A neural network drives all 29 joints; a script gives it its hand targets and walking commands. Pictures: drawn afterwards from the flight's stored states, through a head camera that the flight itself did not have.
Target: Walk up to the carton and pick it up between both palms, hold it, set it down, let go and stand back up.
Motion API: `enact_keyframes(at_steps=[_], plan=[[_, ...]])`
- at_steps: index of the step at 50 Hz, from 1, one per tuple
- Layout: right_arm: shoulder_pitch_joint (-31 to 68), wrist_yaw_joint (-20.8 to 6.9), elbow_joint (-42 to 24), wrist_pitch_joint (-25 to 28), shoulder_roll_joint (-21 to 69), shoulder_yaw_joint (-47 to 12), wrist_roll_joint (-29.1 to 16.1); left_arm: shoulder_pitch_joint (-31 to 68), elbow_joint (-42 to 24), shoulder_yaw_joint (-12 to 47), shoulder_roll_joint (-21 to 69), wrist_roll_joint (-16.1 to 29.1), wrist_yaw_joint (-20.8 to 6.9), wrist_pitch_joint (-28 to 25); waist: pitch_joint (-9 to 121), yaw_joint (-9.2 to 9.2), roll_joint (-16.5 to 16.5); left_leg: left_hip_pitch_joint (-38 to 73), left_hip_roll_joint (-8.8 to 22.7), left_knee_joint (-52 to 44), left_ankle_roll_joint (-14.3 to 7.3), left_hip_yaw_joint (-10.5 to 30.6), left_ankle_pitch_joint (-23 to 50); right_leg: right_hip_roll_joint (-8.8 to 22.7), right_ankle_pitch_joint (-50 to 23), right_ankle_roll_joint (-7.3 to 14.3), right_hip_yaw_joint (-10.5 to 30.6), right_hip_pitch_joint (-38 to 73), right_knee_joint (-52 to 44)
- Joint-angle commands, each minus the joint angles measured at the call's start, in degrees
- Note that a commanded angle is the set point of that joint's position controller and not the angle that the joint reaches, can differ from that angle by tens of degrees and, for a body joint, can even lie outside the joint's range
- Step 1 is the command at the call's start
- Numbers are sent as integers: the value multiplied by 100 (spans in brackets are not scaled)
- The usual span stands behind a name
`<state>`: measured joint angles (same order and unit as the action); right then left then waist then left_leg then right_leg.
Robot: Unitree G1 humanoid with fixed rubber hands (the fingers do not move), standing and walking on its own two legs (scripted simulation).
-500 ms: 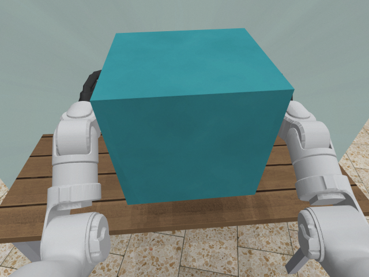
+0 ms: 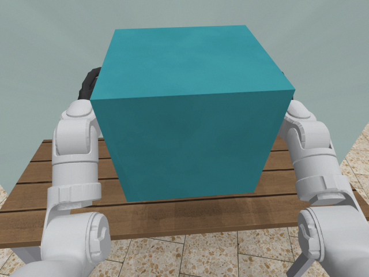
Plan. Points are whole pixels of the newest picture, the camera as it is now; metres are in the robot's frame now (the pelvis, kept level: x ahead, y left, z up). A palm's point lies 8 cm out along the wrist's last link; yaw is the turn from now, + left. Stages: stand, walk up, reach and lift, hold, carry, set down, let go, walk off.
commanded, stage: hold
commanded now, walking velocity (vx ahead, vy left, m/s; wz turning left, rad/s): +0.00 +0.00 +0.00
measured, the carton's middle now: (186, 113) +0.41 +0.00 +0.20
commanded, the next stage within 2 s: set down in 0.28 s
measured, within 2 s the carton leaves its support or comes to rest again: neither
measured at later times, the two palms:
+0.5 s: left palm (88, 96) +0.36 +0.19 +0.26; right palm (285, 94) +0.37 -0.19 +0.27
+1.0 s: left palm (96, 117) +0.41 +0.20 +0.19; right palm (265, 111) +0.41 -0.18 +0.20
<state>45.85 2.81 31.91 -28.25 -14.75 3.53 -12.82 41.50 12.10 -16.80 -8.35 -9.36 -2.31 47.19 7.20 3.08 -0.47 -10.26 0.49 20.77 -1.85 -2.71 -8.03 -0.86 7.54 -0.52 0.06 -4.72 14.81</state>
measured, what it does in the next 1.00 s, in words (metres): stands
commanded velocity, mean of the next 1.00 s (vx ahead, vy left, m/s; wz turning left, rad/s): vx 0.00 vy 0.00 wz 0.00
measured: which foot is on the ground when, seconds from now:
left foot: down 0.00-1.00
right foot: down 0.00-1.00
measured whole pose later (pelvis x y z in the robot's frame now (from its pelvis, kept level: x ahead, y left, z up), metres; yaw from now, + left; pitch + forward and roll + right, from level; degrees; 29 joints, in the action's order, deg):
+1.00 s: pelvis +0.03 +0.00 +0.00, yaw +0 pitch -3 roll -1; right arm 39.9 3.8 33.3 -10.8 -12.4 2.8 -12.8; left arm 35.4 15.5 -18.9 -6.5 -11.8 -5.9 31.1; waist 2.3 3.1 0.7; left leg -6.9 -0.4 20.3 -2.1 -2.7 -10.6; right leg 0.0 10.1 -1.0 0.0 -1.2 14.3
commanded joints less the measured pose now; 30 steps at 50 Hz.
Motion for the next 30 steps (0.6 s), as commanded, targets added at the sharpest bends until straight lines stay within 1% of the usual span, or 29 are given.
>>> enact_keyframes(at_steps=[1,2,3,4,5,6,8,10,11,12,13,14,15,16,17,18,19,20,22,23,24,25,26,28,29,30], plan=[[4222,-883,-1538,222,2802,-1422,-807,3667,-773,2334,2886,1181,-746,-441,1735,147,28,1158,-23,-462,311,368,1006,-197,-735,80,-23,-104,-212],[4108,-879,-1176,170,2711,-1308,-726,3502,-435,2022,2767,935,-860,-353,1250,114,105,912,-28,-594,251,331,705,-167,-525,89,0,-45,-255],[4074,-859,-986,110,2668,-1267,-681,3331,-190,1725,2606,729,-1002,-275,921,23,220,725,-38,-685,162,289,514,-139,-392,106,44,55,-290],[3983,-849,-777,37,2591,-1213,-669,3273,-58,1532,2504,559,-1127,-198,693,-3,192,630,-26,-760,137,292,372,-119,-258,146,84,97,-295],[4016,-837,-679,-26,2536,-1182,-669,3258,75,1392,2409,440,-1241,-121,525,-20,213,609,-9,-810,90,294,251,-102,-111,164,100,70,-327],[4036,-822,-721,-60,2546,-1218,-683,3325,19,1380,2379,417,-1330,-82,603,-36,195,608,-5,-805,76,287,231,-91,-91,196,139,146,-315],[4174,-804,-804,-113,2614,-1250,-721,3452,-57,1370,2327,403,-1414,-67,711,-53,134,551,-8,-822,45,296,115,-79,15,226,139,228,-285],[4430,-807,-1168,-77,2801,-1333,-803,3717,-386,1553,2421,600,-1371,-154,1045,-57,80,550,-27,-781,48,318,229,-101,-120,211,116,270,-220],[4543,-806,-1490,-12,2987,-1479,-890,3858,-717,1747,2550,759,-1299,-235,1420,-39,56,609,-53,-703,58,318,472,-123,-378,191,97,388,-153],[4680,-804,-1718,45,3136,-1562,-934,4013,-877,1870,2635,887,-1211,-322,1700,-38,46,705,-85,-636,62,319,644,-132,-533,160,50,428,-114],[4755,-817,-1948,110,3223,-1636,-989,4127,-1129,2100,2767,1054,-1102,-407,2075,4,0,818,-92,-559,104,343,863,-172,-753,142,7,486,-53],[4899,-823,-2238,176,3330,-1759,-1044,4284,-1352,2309,2846,1212,-1000,-496,2501,-5,-36,951,-119,-465,120,349,1038,-185,-887,126,-9,485,-14],[4938,-835,-2640,278,3409,-1622,-1175,4635,-1394,2533,3165,1255,-904,-622,2702,-84,-150,1196,-146,-461,120,359,861,-273,-371,113,-41,402,38],[5095,-858,-2933,389,3491,-1718,-1194,4771,-1568,2788,3280,1438,-818,-729,3040,-94,-182,1326,-119,-366,143,358,1029,-287,-455,117,-63,299,73],[5174,-877,-3088,477,3546,-1766,-1195,4934,-1698,2978,3393,1579,-731,-830,3335,-75,-243,1472,-97,-294,180,385,1175,-297,-521,115,-87,201,88],[5165,-879,-3208,565,3584,-1808,-1175,4954,-1771,3119,3432,1681,-665,-929,3512,-76,-255,1557,-68,-223,206,392,1334,-307,-624,106,-113,157,113],[5074,-870,-3177,615,3596,-1832,-1144,4865,-1718,3122,3388,1674,-625,-998,3528,-102,-251,1613,-72,-189,210,378,1428,-312,-703,89,-130,133,103],[4969,-858,-3023,648,3569,-1841,-1079,4724,-1533,3054,3319,1634,-609,-1043,3376,-137,-213,1569,-81,-198,203,347,1432,-298,-755,73,-136,149,75],[4608,-817,-2309,676,3419,-1673,-841,4265,-911,2533,2962,1263,-703,-1069,2629,-188,-66,1327,-118,-330,127,261,1167,-240,-774,32,-142,292,-8],[4501,-798,-1914,693,3296,-1543,-698,4040,-593,2156,2734,1016,-808,-1051,2136,-204,54,1143,-128,-440,58,234,871,-206,-647,12,-150,367,-57],[4335,-777,-1370,706,3176,-1389,-519,3833,-204,1814,2534,766,-923,-1036,1487,-167,96,902,-125,-582,19,210,490,-153,-401,-3,-167,379,-115],[4195,-764,-923,718,3063,-1204,-336,3653,145,1406,2313,469,-1055,-1002,886,-156,205,749,-126,-715,-46,182,125,-90,-94,-31,-170,346,-184],[4141,-764,-738,765,2917,-1035,-190,3466,436,1131,2180,231,-1213,-998,349,-154,294,647,-105,-844,-85,160,-258,-34,325,-43,-172,207,-265],[4119,-768,-411,698,2708,-829,-33,3414,729,925,2096,3,-1541,-905,-93,-147,371,624,-46,-976,-106,132,-610,24,1004,19,-92,29,-382],[4150,-777,-319,689,2686,-727,41,3479,842,821,2053,-64,-1668,-883,-138,-185,388,600,-33,-990,-126,95,-751,44,1326,53,-24,-4,-416],[4125,-794,-317,722,2660,-687,72,3482,805,840,2073,-72,-1720,-886,-27,-205,325,605,5,-1013,-98,93,-724,46,1365,91,-10,62,-394]])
